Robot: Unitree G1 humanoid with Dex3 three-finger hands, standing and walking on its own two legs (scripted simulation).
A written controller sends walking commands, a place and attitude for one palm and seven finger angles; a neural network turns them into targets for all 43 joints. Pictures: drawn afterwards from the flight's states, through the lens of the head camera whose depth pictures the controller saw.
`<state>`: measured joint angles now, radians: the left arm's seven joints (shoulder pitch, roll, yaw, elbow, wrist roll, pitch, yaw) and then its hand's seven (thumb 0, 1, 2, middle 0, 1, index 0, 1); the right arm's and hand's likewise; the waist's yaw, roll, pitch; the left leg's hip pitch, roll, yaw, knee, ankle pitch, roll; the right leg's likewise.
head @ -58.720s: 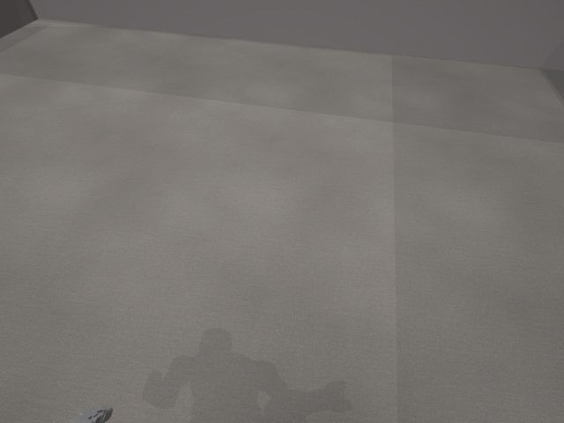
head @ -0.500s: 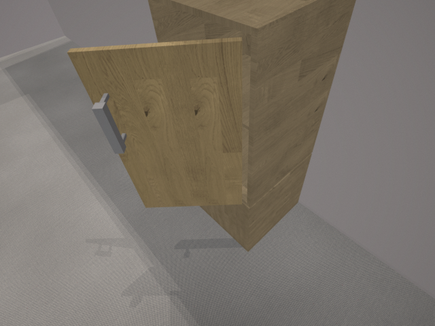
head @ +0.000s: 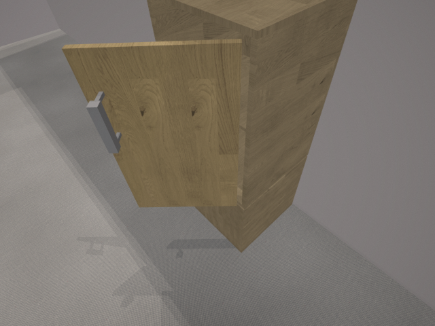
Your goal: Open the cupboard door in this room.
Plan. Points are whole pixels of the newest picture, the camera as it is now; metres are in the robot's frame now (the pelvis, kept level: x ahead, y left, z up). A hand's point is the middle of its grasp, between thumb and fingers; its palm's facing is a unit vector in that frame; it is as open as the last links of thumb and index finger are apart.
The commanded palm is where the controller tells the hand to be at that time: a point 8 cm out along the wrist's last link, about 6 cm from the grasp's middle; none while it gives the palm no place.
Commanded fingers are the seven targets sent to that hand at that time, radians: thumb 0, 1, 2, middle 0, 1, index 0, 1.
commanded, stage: look again from close up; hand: left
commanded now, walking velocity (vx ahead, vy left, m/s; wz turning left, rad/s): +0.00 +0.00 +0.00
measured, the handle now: (107, 123) +0.53 +0.29 +0.08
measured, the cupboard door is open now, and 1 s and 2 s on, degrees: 47 47 47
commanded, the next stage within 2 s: raise the hand with hooked fingers in 0.32 s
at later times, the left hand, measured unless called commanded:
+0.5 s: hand out of the picture +0.06 +0.20 -0.14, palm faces +0.16 -0.96 -0.25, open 7.2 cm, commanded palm +0.10 +0.23 -0.06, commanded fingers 0.00 0.78 0.85 -0.21 -0.38 -0.21 -0.38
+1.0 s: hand (94, 312) +0.15 +0.23 -0.02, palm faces +0.13 -0.99 -0.06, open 9.5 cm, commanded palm +0.14 +0.28 -0.01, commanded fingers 0.00 0.20 0.60 -0.25 -0.75 -0.25 -0.75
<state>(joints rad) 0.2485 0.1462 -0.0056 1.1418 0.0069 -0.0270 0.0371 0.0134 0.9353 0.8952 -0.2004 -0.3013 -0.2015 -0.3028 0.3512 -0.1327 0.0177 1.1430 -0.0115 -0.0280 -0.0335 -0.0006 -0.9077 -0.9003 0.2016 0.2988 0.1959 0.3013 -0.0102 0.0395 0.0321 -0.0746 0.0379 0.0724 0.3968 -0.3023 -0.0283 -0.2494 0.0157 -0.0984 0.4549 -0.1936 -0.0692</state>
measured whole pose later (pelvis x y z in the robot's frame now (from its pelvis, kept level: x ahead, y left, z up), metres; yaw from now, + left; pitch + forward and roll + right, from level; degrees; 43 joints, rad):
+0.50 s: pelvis +0.00 +0.01 +0.00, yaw +0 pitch -1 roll +1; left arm 0.42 0.16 0.00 0.65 -0.09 0.03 0.08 0.03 0.95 0.89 -0.20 -0.31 -0.21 -0.31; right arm 0.37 -0.16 0.02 1.00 0.03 -0.12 -0.06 0.00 -0.91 -0.90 0.20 0.30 0.20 0.30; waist 0.01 0.03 0.04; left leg -0.10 0.03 0.08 0.45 -0.34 -0.02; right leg -0.28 0.01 -0.09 0.50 -0.22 -0.06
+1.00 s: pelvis -0.03 +0.02 -0.07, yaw +4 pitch +11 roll -1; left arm 0.44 0.21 0.12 -0.05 -0.22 -0.45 -0.20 0.02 0.42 0.69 -0.23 -0.61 -0.24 -0.61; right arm 0.17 -0.24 0.02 0.44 0.01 -0.23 -0.03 0.01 -0.90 -0.90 0.20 0.30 0.20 0.30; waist 0.05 -0.01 -0.10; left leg -0.71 0.01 0.00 1.10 -0.58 0.01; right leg -0.81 -0.06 -0.15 1.02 -0.41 -0.04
